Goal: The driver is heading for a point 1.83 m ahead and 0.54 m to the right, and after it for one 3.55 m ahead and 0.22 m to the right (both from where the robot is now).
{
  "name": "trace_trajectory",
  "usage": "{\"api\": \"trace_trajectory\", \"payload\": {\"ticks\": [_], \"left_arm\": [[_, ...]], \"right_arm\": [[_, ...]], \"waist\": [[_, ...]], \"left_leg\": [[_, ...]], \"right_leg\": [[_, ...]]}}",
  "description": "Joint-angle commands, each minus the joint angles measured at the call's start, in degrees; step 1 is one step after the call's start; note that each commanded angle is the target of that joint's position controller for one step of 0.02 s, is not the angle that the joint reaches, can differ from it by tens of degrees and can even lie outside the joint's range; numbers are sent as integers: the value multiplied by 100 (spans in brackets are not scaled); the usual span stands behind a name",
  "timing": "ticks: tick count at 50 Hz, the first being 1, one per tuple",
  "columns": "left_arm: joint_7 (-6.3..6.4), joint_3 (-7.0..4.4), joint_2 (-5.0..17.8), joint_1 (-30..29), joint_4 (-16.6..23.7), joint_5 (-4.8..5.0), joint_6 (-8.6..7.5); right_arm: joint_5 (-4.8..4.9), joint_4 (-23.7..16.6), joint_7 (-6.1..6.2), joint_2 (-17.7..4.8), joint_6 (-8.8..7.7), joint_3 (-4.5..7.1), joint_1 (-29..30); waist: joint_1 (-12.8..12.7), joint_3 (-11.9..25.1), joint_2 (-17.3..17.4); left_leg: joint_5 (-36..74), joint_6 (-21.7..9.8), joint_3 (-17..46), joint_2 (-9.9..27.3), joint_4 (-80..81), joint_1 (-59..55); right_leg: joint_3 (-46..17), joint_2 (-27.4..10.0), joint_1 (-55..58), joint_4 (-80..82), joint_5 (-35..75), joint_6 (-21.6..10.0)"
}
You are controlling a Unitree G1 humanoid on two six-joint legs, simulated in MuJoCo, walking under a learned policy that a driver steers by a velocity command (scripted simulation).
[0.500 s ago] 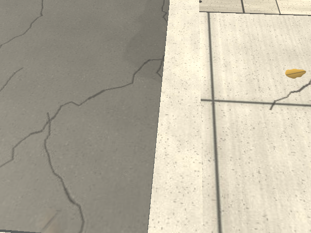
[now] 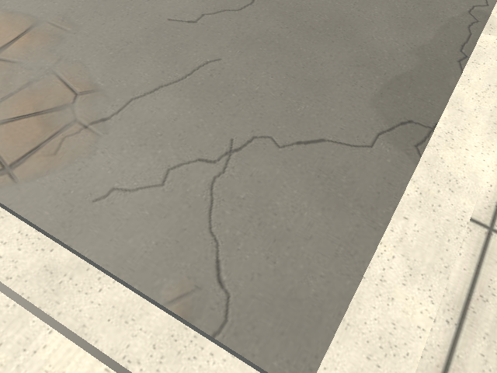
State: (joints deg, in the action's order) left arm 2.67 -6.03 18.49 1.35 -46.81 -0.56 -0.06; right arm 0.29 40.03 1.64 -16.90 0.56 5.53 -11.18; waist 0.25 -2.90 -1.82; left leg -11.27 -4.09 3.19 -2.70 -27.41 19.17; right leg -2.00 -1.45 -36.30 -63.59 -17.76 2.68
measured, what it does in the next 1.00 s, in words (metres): walks ahead, turning right: right foot, then left foot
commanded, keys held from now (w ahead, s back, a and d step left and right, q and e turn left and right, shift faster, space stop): e+shift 0.70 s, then shift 0.08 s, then q+shift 0.22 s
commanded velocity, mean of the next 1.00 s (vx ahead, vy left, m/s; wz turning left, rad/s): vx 0.00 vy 0.00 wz -0.44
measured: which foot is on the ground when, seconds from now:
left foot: down 0.00-0.44, up 0.46-0.92, down 0.94-1.00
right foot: up 0.00-0.42, down 0.44-0.98, up 1.00-1.00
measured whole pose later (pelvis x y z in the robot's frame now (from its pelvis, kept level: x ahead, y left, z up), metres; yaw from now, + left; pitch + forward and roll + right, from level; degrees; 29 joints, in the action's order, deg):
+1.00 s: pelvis +0.13 -0.08 -0.01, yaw -30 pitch +1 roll +1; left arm 1.2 -1.4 14.7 5.8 -36.9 -1.6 0.7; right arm -0.1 40.2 -0.8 -16.6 -1.6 3.9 -10.7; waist 1.7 -0.6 -1.1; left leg -13.6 -0.2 3.1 -2.4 -32.2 19.6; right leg -10.8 5.8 -12.1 -36.3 -22.7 -1.6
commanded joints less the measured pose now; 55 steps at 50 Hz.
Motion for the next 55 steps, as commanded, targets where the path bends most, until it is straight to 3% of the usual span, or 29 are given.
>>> {"api": "trace_trajectory", "payload": {"ticks": [1,4,6,9,13,17,20,21,22,23,24,25,26,27,28,31,35,39,41,44,46,47,48,49,50,51,52,53,55], "left_arm": [[-22,-6,255,158,193,18,-29],[-113,114,71,256,34,38,7],[-174,119,209,163,65,88,0],[-220,32,614,-12,317,183,-28],[-324,55,425,221,429,215,-28],[-439,83,291,383,501,283,33],[-541,48,318,658,536,298,65],[-532,-2,373,953,485,274,60],[-444,-155,725,1336,455,231,53],[-327,-356,1617,1573,556,147,20],[-384,-300,1577,1648,727,-35,-66],[-404,-258,1365,1412,805,-23,-137],[-358,-235,1181,1124,852,114,-159],[-295,-206,1057,880,919,232,-110],[-232,-167,976,721,1010,294,-50],[-128,-200,1074,760,1166,238,70],[-53,-232,1145,790,1296,251,164],[-32,-138,967,698,1411,169,218],[-48,-31,801,687,1414,84,230],[-117,226,307,625,1326,-26,189],[-162,265,334,626,1245,-42,110],[-161,206,500,837,1204,-88,38],[-144,141,632,1168,1198,-179,-18],[-101,110,650,1221,1228,-168,-33],[-50,88,678,910,1290,-138,-37],[-25,74,616,628,1425,-55,-20],[-23,68,556,350,1531,5,14],[-51,62,481,313,1574,36,33],[-112,91,291,325,1539,60,33]], "right_arm": [[-47,-470,85,-655,-126,80,226],[-203,-297,52,-198,-179,-142,373],[-288,-148,-5,-387,-215,-134,350],[-211,-52,17,-889,-142,9,260],[-124,-95,141,-774,-15,33,252],[-101,-247,154,-782,74,93,519],[20,-281,146,-854,102,146,647],[88,-262,150,-833,92,155,676],[50,-212,119,-738,37,154,455],[-276,-564,76,-248,-26,10,732],[-271,-752,31,-336,-145,-3,1122],[-113,-716,-21,-558,-199,46,1108],[-50,-653,-27,-658,-229,78,1054],[-93,-580,22,-661,-230,93,1017],[-122,-583,57,-731,-209,121,991],[-90,-559,28,-558,-200,75,833],[-66,-578,47,-508,-218,54,937],[-47,-506,-23,-524,-223,50,919],[-42,-484,-84,-547,-239,33,851],[-22,-464,-211,-414,-295,-47,754],[-7,-463,-262,-392,-334,-68,679],[-56,-578,-243,-693,-357,-8,778],[-72,-686,-229,-1218,-367,108,793],[-48,-582,-245,-1314,-351,149,581],[5,-551,-241,-1032,-334,88,347],[14,-458,-225,-968,-325,74,4],[16,-384,-212,-1074,-335,121,-399],[39,-372,-169,-1234,-345,188,-437],[154,-496,-38,-1210,-247,238,-20]], "waist": [[-69,1135,744],[-22,957,851],[104,629,919],[273,220,891],[225,474,674],[113,723,712],[-80,859,883],[-270,943,855],[-406,1140,329],[-248,1266,-1420],[-505,1746,-1222],[-432,1562,-519],[-250,1218,-229],[-145,1045,-59],[-56,956,-123],[6,990,-200],[-39,901,-448],[-171,909,-690],[-251,956,-754],[-235,887,-735],[-88,625,-691],[-188,593,-457],[-461,616,264],[-475,704,1053],[-246,747,1441],[-70,832,1608],[169,902,1502],[163,944,1111],[-18,909,772]], "left_leg": [[1645,-808,1222,1406,792,-1295],[880,-703,784,1288,1034,-879],[465,-760,679,1326,1197,-539],[796,-980,927,1684,1075,-1013],[2787,-1140,980,2161,601,-2011],[3615,-975,383,2097,336,-2063],[3528,-656,-142,1950,-104,-1903],[3320,-379,-453,1773,-580,-1612],[2450,106,-844,1392,-1607,-756],[-1504,680,-1064,507,-3372,1323],[-3044,768,-23,-128,-4372,2247],[-2746,739,320,86,-4665,2472],[-2183,708,346,208,-4476,2580],[-1775,731,331,292,-4153,2599],[-1499,771,360,335,-3887,2389],[-979,904,305,93,-3356,2009],[-615,1004,390,-108,-2432,1795],[-336,1026,265,-17,-1962,1288],[-356,960,121,160,-1827,1094],[-326,742,-61,395,-1166,244],[726,514,-121,289,102,-544],[1881,344,351,416,148,-758],[3294,-19,1044,885,-15,-865],[3497,-726,1747,1336,125,-912],[3451,-1166,2446,1624,325,-1020],[3207,-1360,3001,1825,494,-1353],[3019,-1440,3354,1928,613,-1787],[2789,-1324,3314,1904,543,-1921],[2246,-856,2653,1433,525,-1607]], "right_leg": [[-146,-174,-145,415,421,78],[-128,-458,735,1508,744,150],[29,-412,1193,1911,608,122],[142,-276,601,1805,-234,37],[127,-355,87,1409,-838,45],[476,-218,576,1800,-749,-26],[807,40,1328,2849,-72,-233],[860,190,1936,3522,597,-402],[139,-17,3027,3988,1826,-740],[-2291,-1580,4333,3944,4796,-1596],[-3279,-2178,4658,4011,5530,-2632],[-2809,-1969,4620,4034,5184,-2529],[-2285,-1521,4431,4008,4677,-2152],[-2043,-1268,4230,4030,4284,-1873],[-1925,-1118,3948,4089,4128,-1755],[-1893,-838,3647,4121,4032,-1648],[-2152,-618,3335,4013,3449,-1457],[-2160,-573,2954,3778,3221,-1320],[-2091,-707,2983,3619,3437,-1340],[-1952,-760,2672,3584,3436,-1353],[-1748,-565,2402,3639,2801,-1169],[-1631,-262,2429,3519,2135,-980],[-1182,241,2341,3019,1116,-729],[-622,602,2102,2484,266,-392],[-390,714,1847,2054,-489,-163],[-371,801,1341,1502,-1550,-67],[-486,875,738,676,-2434,8],[-687,768,437,101,-2297,47],[-683,586,516,564,-1651,67]]}}
Velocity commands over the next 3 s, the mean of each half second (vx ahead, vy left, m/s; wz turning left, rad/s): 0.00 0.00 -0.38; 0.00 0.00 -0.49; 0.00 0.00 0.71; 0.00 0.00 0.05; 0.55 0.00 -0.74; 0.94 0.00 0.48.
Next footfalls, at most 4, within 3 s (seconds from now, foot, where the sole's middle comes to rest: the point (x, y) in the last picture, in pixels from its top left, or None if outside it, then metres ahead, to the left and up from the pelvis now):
0.44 right None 0.06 -0.15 -0.78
0.94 left None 0.25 -0.01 -0.78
1.28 right None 0.14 -0.22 -0.78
1.74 left None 0.19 0.05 -0.78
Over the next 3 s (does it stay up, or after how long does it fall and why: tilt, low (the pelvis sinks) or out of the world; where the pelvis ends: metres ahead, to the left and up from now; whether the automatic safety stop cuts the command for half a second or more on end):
stays up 0.68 -0.43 0.03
